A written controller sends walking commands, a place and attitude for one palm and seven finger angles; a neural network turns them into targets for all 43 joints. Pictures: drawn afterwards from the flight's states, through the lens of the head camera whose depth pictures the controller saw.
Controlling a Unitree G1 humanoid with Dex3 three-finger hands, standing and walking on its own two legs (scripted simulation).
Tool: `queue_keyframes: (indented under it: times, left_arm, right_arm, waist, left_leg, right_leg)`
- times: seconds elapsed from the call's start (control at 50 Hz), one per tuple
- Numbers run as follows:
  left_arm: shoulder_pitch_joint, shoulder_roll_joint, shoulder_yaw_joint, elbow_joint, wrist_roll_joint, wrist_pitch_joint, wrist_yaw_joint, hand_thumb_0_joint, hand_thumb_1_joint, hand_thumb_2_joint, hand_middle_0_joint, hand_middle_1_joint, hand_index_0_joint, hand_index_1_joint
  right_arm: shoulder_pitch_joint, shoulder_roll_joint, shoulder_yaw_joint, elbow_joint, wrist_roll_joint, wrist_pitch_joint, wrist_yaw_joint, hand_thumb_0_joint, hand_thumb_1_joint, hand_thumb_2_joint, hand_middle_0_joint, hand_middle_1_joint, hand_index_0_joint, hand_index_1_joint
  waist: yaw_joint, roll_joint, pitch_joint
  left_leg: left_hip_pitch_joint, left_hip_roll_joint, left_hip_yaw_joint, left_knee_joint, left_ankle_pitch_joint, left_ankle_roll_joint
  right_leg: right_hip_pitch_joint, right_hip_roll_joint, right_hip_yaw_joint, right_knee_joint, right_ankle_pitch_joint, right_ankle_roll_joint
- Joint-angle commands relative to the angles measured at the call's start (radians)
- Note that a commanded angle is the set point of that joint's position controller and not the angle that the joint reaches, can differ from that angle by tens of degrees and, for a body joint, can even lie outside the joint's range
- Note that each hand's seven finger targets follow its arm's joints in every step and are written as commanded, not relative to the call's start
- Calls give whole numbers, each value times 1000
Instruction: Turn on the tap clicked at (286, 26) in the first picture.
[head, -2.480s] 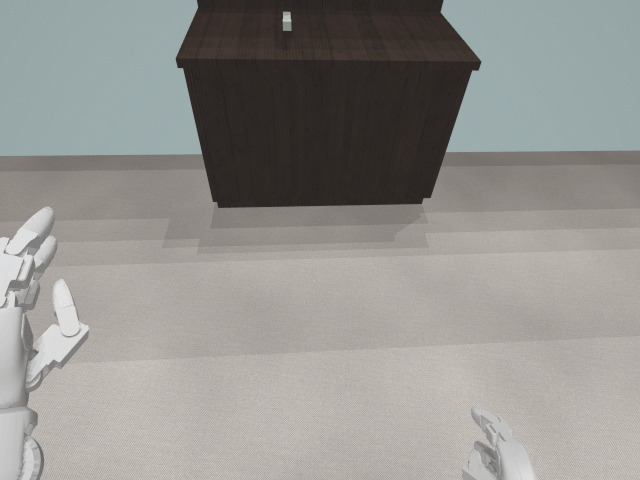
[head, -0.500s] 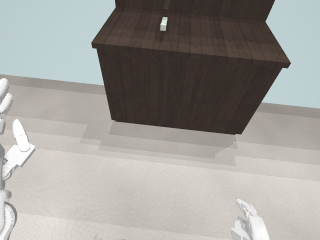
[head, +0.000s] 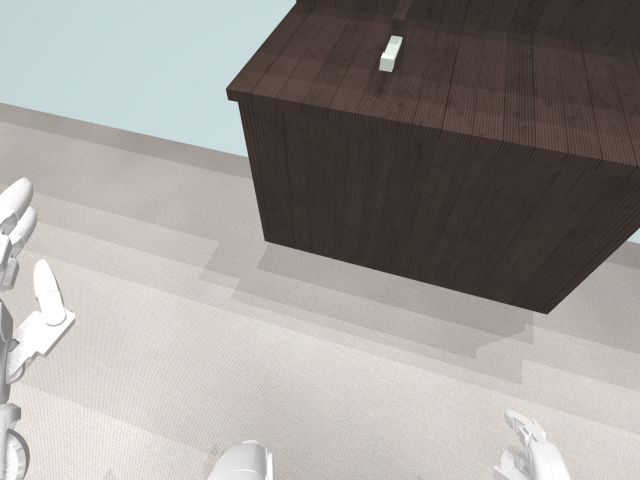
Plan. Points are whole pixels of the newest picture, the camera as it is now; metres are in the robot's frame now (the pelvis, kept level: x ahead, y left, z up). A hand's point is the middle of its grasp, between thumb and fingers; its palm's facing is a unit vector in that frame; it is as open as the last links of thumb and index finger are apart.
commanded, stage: turn to face it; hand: left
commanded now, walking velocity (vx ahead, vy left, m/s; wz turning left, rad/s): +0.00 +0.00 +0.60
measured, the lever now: (387, 62) +0.91 -0.10 +0.03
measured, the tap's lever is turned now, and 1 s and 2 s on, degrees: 0 0 0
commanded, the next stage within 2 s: take the last steps up to it in 1.40 s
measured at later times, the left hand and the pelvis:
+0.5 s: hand (124, 233) +0.31 +0.21 +0.17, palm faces +0.46 -0.79 -0.41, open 7.4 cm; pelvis +0.09 -0.03 -0.01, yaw -2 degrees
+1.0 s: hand (210, 207) +0.35 +0.13 +0.17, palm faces +0.12 -0.91 -0.39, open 7.4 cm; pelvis +0.07 -0.03 +0.00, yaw -20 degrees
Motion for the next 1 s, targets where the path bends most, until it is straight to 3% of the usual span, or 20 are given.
queue_keyframes:
  times: [0.0,0.04,0.06,0.08,0.1,0.14,0.22,0.34,0.36,0.4,0.42,0.46,0.52,0.66,0.74,0.78,0.82,0.84,0.9,0.98]
  left_arm:
    - [4,202,177,-261,-19,-62,55,0,900,900,-200,-300,-200,-300]
    - [-15,214,180,-289,-25,-64,64,0,900,900,-200,-300,-200,-300]
    - [-38,212,174,-305,-29,-73,64,0,900,900,-200,-300,-200,-300]
    - [-36,205,176,-326,-36,-95,62,0,900,900,-200,-300,-200,-300]
    - [-50,215,168,-303,-27,-117,56,0,900,900,-200,-300,-200,-300]
    - [-32,234,189,-245,-19,-103,30,0,900,900,-200,-300,-200,-300]
    - [-14,204,148,-354,-31,-95,16,0,900,900,-200,-300,-200,-300]
    - [-108,175,119,-131,-23,-42,13,0,900,900,-200,-300,-200,-300]
    - [-147,174,111,-93,-16,-36,7,0,900,900,-200,-300,-200,-300]
    - [-197,197,108,-31,-11,-18,6,0,900,900,-200,-300,-200,-300]
    - [-199,192,103,-27,-23,-9,7,0,900,900,-200,-300,-200,-300]
    - [-173,198,110,-82,-24,-29,10,0,900,900,-200,-300,-200,-300]
    - [-115,210,131,-160,-29,-59,16,0,900,900,-200,-300,-200,-300]
    - [1,218,170,-168,-45,-67,24,0,900,900,-200,-300,-200,-300]
    - [-26,205,137,-149,-40,-56,15,0,900,900,-200,-300,-200,-300]
    - [-72,210,129,-171,-36,-62,9,0,900,900,-200,-300,-200,-300]
    - [-73,220,136,-175,-26,-71,4,0,900,900,-200,-300,-200,-300]
    - [-84,200,111,-159,-18,-68,2,0,900,900,-200,-300,-200,-300]
    - [-135,181,69,-206,-11,-62,-8,0,900,900,-200,-300,-200,-300]
    - [-145,182,73,-180,-8,-49,0,0,900,900,-200,-300,-200,-300]
  right_arm:
    - [-69,-8,-17,-211,-6,-49,-3,0,-900,-900,200,300,200,300]
    - [-32,-15,-27,-216,-5,-48,-10,0,-900,-900,200,300,200,300]
    - [-12,-31,-35,-222,1,-48,-15,0,-900,-900,200,300,200,300]
    - [-30,-59,-42,-229,2,-53,-12,0,-900,-900,200,300,200,300]
    - [-23,-63,-35,-222,9,-70,4,0,-900,-900,200,300,200,300]
    - [-32,-76,-50,-191,24,-64,21,0,-900,-900,200,300,200,300]
    - [-63,-42,-16,-183,12,-86,30,0,-900,-900,200,300,200,300]
    - [-62,-40,12,-181,8,-107,14,0,-900,-900,200,300,200,300]
    - [-61,-37,10,-178,7,-102,14,0,-900,-900,200,300,200,300]
    - [-82,-4,20,-200,4,-105,9,0,-900,-900,200,300,200,300]
    - [-65,-27,3,-186,5,-101,14,0,-900,-900,200,300,200,300]
    - [-89,-5,26,-169,1,-78,19,0,-900,-900,200,300,200,300]
    - [-114,-2,36,-178,-3,-43,15,0,-900,-900,200,300,200,300]
    - [-98,-31,16,-235,6,-9,25,0,-900,-900,200,300,200,300]
    - [-59,-50,8,-247,20,12,28,0,-900,-900,200,300,200,300]
    - [-64,-85,-6,-263,19,13,23,0,-900,-900,200,300,200,300]
    - [-79,-68,6,-269,13,1,15,0,-900,-900,200,300,200,300]
    - [-73,-50,4,-270,6,-7,15,0,-900,-900,200,300,200,300]
    - [-39,-69,-6,-250,16,-35,33,0,-900,-900,200,300,200,300]
    - [-22,-82,-6,-233,10,-69,49,0,-900,-900,200,300,200,300]
  waist:
    - [34,-153,-197]
    - [-9,-86,-259]
    - [-37,51,-316]
    - [-22,356,-331]
    - [-10,369,-327]
    - [-13,241,-308]
    - [13,296,-273]
    - [26,194,-219]
    - [26,105,-205]
    - [20,-263,-176]
    - [26,-355,-201]
    - [20,-195,-242]
    - [23,-79,-292]
    - [52,-87,-301]
    - [29,-52,-279]
    - [29,68,-209]
    - [45,330,-160]
    - [38,296,-124]
    - [39,224,-124]
    - [13,275,-126]
  left_leg:
    - [75,-29,91,-288,55,1]
    - [252,-114,148,-443,177,0]
    - [422,-85,62,-507,258,31]
    - [561,164,-312,-538,645,166]
    - [591,330,-588,-561,935,271]
    - [538,313,-473,-540,738,283]
    - [398,204,-147,-573,669,174]
    - [263,214,-3,-470,352,68]
    - [220,180,20,-367,246,42]
    - [3,-45,32,-30,-186,-32]
    - [-18,-56,-65,120,-197,-37]
    - [-70,-28,-136,222,-92,-56]
    - [1,-42,-106,84,-51,-51]
    - [98,-69,-86,-279,-22,-31]
    - [293,-48,-83,-526,89,-11]
    - [366,83,-189,-627,129,50]
    - [294,298,-357,-761,125,151]
    - [223,340,-368,-758,189,187]
    - [319,258,-81,-626,509,119]
    - [325,236,-31,-554,586,68]
  right_leg:
    - [143,-218,100,-107,511,-119]
    - [101,-165,40,123,586,-66]
    - [-11,-126,31,349,513,-21]
    - [-258,43,46,609,-63,48]
    - [-379,108,158,744,-375,33]
    - [-450,60,260,756,-273,21]
    - [-281,86,194,380,-94,20]
    - [-13,160,124,-13,71,26]
    - [26,132,174,-86,168,13]
    - [44,-116,653,-214,627,-130]
    - [42,-170,766,-278,592,-145]
    - [137,-136,657,-191,642,-190]
    - [126,-73,518,-171,632,-178]
    - [114,-42,622,-238,362,-195]
    - [-10,9,621,-221,201,-126]
    - [-168,121,575,-137,45,-64]
    - [-270,236,380,259,-146,-9]
    - [-269,209,334,430,-142,7]
    - [-262,168,251,308,-93,22]
    - [-121,193,160,84,-41,27]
